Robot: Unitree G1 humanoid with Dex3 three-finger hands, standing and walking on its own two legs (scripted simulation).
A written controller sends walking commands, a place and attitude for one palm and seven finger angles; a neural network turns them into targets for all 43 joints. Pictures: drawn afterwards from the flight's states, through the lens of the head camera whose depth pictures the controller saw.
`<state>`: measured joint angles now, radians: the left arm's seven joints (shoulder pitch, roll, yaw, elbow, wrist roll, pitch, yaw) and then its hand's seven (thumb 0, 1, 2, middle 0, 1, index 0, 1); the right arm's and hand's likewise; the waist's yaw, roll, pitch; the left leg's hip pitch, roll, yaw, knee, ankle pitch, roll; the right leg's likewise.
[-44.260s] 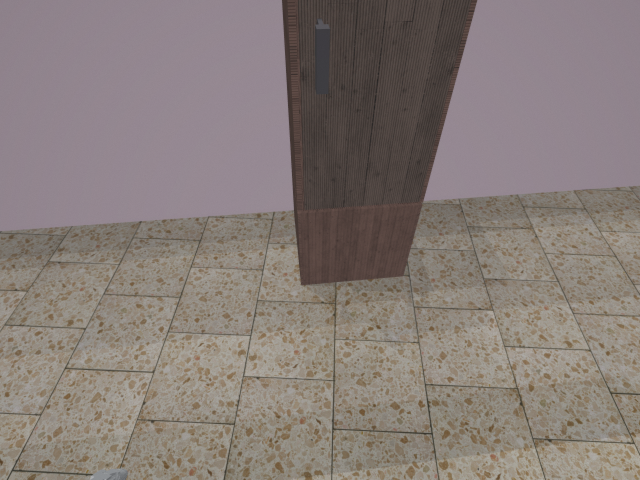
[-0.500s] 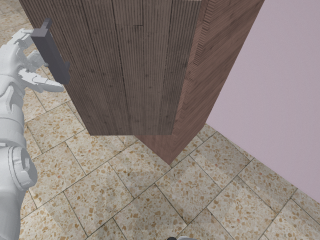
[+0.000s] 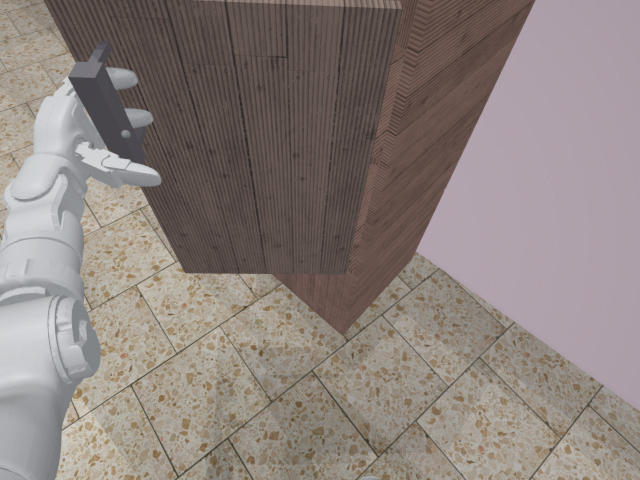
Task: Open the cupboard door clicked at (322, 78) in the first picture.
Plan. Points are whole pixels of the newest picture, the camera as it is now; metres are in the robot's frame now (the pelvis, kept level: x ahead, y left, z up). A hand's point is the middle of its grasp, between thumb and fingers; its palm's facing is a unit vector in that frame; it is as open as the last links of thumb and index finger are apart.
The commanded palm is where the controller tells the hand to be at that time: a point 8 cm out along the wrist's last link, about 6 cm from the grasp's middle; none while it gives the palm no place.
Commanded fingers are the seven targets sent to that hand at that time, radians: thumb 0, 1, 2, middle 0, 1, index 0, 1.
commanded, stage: slide the fingers in behind the handle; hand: left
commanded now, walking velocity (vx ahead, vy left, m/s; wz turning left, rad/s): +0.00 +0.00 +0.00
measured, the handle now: (117, 109) +0.54 +0.22 +0.15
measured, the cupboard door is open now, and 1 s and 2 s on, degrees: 43 43 67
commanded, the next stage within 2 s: close the thumb around the handle in 0.48 s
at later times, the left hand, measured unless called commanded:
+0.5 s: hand (124, 136) +0.49 +0.20 +0.15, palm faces -0.03 -1.00 +0.01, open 14.0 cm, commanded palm +0.46 +0.25 +0.15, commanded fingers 0.00 -0.50 0.30 -0.30 -1.20 -0.30 -1.20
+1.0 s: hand (124, 136) +0.48 +0.20 +0.15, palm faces -0.02 -1.00 +0.00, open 9.2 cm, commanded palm +0.46 +0.25 +0.15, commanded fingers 0.00 0.73 0.83 -0.39 -1.33 -0.39 -1.33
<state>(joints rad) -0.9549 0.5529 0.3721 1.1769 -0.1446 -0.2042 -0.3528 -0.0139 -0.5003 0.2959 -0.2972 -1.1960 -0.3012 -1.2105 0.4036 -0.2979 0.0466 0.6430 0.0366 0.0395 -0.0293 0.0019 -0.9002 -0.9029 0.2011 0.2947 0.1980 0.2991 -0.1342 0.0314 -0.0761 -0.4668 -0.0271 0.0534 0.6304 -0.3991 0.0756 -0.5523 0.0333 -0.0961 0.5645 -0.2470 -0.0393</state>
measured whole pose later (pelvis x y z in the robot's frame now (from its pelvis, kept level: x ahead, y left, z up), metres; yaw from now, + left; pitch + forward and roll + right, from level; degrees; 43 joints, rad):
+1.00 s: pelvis -0.01 +0.00 +0.00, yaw +0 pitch +13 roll -2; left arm -0.96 0.54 0.35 1.18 -0.15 -0.22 -0.32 -0.01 0.21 0.60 -0.33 -1.27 -0.33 -1.28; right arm 0.42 -0.30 0.04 0.66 0.03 0.01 -0.03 0.00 -0.90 -0.90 0.20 0.29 0.20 0.30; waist -0.13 0.03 -0.07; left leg -0.47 -0.03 0.06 0.63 -0.39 0.08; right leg -0.55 0.03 -0.09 0.57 -0.24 -0.04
